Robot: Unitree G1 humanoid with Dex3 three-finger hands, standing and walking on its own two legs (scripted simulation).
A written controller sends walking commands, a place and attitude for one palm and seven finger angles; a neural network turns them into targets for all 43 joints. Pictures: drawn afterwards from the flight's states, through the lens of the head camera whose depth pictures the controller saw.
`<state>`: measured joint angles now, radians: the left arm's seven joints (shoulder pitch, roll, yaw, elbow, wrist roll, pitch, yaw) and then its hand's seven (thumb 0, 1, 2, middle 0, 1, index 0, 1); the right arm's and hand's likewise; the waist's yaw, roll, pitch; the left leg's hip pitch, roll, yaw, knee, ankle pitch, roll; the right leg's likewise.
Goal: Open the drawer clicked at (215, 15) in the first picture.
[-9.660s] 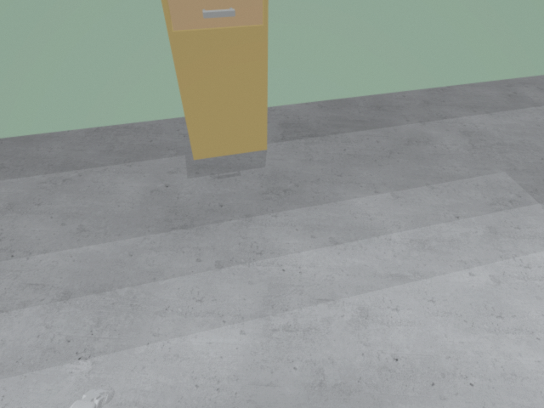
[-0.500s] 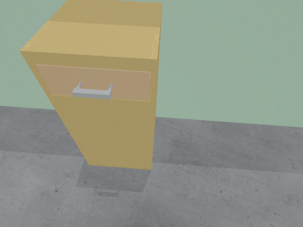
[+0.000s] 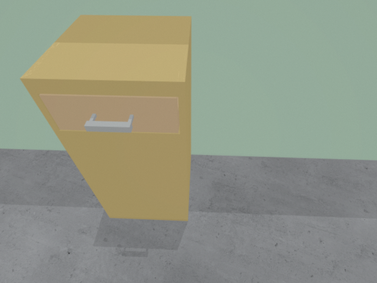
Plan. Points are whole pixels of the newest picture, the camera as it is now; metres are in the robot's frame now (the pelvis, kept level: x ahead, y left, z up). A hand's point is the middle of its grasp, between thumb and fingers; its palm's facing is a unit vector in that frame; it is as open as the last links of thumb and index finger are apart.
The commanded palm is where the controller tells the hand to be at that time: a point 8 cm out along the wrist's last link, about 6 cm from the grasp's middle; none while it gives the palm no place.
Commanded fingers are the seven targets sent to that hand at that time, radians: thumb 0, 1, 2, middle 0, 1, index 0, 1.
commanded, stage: come to a stop and stand still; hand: left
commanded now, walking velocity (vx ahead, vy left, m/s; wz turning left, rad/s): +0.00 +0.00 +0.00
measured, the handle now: (110, 121) +0.54 +0.26 +0.01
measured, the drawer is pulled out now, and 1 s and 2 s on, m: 0.00 0.00 0.00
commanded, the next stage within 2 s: look again from close up in 0.36 s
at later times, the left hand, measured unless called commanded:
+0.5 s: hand out of the picture -0.01 +0.14 -0.17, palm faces +0.04 -0.98 -0.18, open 7.4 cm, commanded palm none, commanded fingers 0.00 0.90 0.90 -0.20 -0.30 -0.20 -0.30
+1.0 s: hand out of the picture +0.02 +0.20 -0.17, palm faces -0.04 -0.98 -0.21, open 7.4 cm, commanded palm none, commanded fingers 0.00 0.90 0.90 -0.20 -0.30 -0.20 -0.30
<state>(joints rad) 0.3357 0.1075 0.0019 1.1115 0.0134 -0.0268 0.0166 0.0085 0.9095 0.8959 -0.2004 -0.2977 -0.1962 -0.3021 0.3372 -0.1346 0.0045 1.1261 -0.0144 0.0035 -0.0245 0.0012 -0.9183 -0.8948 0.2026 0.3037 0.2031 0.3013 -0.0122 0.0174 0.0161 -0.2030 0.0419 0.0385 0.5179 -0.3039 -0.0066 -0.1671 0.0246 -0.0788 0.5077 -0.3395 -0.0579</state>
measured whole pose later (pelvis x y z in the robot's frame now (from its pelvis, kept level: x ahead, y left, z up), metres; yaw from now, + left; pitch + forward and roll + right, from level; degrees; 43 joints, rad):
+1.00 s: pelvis +0.00 +0.03 +0.00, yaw -3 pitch +0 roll +0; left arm 0.29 0.15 -0.01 1.09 0.01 -0.01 0.04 0.01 0.91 0.90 -0.20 -0.30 -0.20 -0.30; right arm 0.33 -0.13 0.03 1.10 -0.02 -0.02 -0.03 0.00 -0.92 -0.89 0.20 0.30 0.20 0.30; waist -0.01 0.01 0.01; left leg -0.17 -0.03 0.09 0.47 -0.29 0.05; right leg -0.17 -0.01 -0.01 0.50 -0.32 -0.01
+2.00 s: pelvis -0.01 -0.02 -0.01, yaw -9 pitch +7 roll +3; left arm 0.33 0.42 0.00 -0.09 0.91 0.02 0.22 0.00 0.02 0.52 -0.28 -0.86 -0.28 -0.87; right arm 0.16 -0.26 0.01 0.60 -0.03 0.09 -0.03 0.01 -0.91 -0.89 0.21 0.30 0.21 0.30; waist 0.05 0.05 -0.07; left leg -0.39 -0.03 -0.05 0.63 -0.33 0.01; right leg -0.44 0.08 0.06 0.71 -0.37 -0.09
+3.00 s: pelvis -0.02 +0.05 +0.01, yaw -7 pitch +1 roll +0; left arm -0.14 0.50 -0.05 -0.02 0.91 0.09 0.06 0.00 -0.49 0.30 -0.32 -1.20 -0.32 -1.20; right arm 0.17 -0.25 0.00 0.66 0.01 0.10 0.00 0.01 -0.91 -0.90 0.20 0.30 0.20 0.30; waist 0.09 0.07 0.01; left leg -0.22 -0.08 -0.08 0.45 -0.23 0.04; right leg -0.22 0.01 0.05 0.46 -0.24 0.00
